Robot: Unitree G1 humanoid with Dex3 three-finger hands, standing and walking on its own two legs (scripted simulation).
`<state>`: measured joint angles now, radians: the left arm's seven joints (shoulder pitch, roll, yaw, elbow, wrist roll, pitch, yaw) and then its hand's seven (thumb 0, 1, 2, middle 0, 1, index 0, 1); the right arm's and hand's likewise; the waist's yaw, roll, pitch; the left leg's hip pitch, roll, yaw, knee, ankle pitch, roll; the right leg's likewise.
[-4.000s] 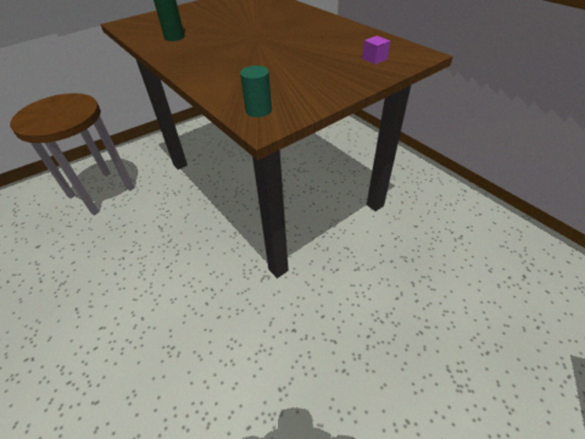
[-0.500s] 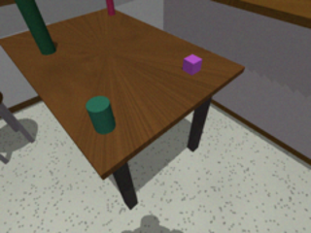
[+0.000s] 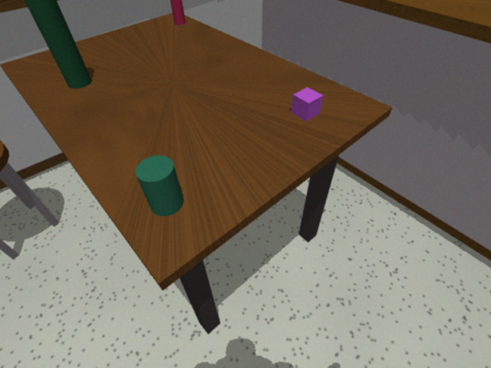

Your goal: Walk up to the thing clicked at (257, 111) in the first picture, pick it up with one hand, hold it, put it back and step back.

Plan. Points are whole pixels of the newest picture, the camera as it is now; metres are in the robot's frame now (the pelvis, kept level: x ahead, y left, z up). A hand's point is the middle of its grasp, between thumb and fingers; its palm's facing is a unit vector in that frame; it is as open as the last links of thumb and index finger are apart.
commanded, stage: stand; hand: left
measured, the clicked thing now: (161, 186) +0.47 +0.21 +0.01
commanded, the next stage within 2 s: none
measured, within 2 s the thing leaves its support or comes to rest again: neither
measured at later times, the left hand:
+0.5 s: hand out of the picture +0.08 +0.25 -0.16, palm faces -0.02 -0.94 -0.33, open 7.4 cm
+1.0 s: hand out of the picture +0.07 +0.26 -0.16, palm faces -0.02 -0.94 -0.34, open 7.4 cm
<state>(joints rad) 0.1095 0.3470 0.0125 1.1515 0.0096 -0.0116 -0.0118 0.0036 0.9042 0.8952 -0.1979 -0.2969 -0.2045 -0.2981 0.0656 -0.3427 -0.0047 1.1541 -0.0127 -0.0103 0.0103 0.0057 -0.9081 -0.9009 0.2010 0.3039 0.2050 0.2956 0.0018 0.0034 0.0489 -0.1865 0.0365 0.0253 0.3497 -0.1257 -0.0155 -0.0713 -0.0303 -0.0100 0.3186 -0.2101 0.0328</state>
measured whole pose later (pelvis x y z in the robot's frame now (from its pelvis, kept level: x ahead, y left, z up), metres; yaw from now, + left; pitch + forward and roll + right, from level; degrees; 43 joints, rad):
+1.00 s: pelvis +0.01 +0.00 +0.00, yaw +0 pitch -2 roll +0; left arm 0.14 0.36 0.01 1.12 0.01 -0.01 -0.01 0.00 0.90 0.90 -0.20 -0.30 -0.20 -0.30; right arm 0.09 -0.35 0.00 1.14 -0.01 -0.01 0.01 0.01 -0.91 -0.90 0.20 0.30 0.21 0.30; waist 0.00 0.00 0.05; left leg -0.16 0.03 0.03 0.35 -0.14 -0.01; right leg -0.05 -0.04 -0.01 0.31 -0.22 0.03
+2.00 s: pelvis +0.01 +0.00 +0.00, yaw +0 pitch -2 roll +0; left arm 0.14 0.36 0.00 1.11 0.01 -0.01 -0.01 0.00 0.90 0.90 -0.20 -0.30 -0.20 -0.30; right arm 0.11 -0.35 0.00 1.14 -0.01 -0.01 0.01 0.01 -0.91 -0.90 0.20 0.30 0.21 0.30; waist 0.00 -0.01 0.05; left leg -0.17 0.02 0.02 0.35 -0.14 -0.01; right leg -0.05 -0.04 -0.01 0.31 -0.22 0.04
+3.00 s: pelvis +0.01 -0.01 +0.00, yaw +0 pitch -3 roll +0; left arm 0.38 0.31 0.25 0.13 -0.05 -0.12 0.06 -0.01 -0.51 0.00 -0.04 -0.03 -0.04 -0.03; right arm 0.26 -0.24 -0.11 0.63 0.02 -0.07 -0.05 -0.01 0.53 -0.01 0.05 0.05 0.06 0.04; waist 0.05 0.04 0.04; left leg -0.16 0.04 0.02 0.39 -0.17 -0.03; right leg -0.06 -0.03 -0.01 0.39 -0.27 0.02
